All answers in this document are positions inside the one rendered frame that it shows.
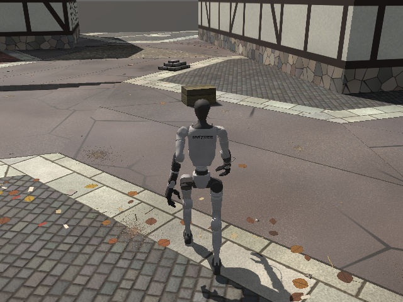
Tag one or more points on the robot left upper arm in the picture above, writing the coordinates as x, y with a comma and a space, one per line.
180, 142

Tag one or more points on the humanoid robot head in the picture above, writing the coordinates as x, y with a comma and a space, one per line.
202, 107

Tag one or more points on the left robot hand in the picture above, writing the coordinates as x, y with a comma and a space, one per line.
168, 195

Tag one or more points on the left robot forearm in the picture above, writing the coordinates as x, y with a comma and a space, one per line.
174, 172

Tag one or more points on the robot right upper arm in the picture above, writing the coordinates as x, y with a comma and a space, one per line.
224, 143

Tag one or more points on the right robot hand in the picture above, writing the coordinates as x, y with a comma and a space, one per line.
224, 173

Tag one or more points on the right robot forearm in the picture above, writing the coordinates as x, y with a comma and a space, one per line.
227, 162

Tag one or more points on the robot left foot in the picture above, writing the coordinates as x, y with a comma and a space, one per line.
187, 239

